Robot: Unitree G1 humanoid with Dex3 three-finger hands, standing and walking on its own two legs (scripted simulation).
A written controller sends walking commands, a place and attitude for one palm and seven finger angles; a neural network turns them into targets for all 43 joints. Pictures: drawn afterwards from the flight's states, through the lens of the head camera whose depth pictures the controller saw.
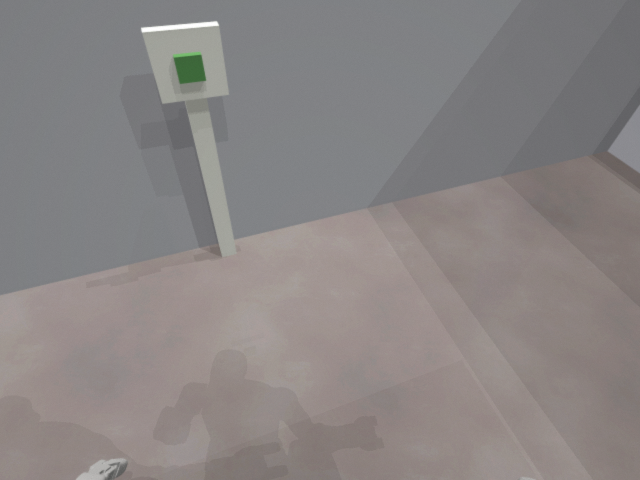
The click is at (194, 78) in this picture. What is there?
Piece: button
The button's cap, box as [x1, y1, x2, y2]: [173, 52, 205, 83]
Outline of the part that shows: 200,52 173,54 180,83 205,80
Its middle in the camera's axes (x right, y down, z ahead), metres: -0.34 -0.44 +0.99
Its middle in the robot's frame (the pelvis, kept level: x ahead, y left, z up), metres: +1.03 +0.39 +0.03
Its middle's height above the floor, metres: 0.80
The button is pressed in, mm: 0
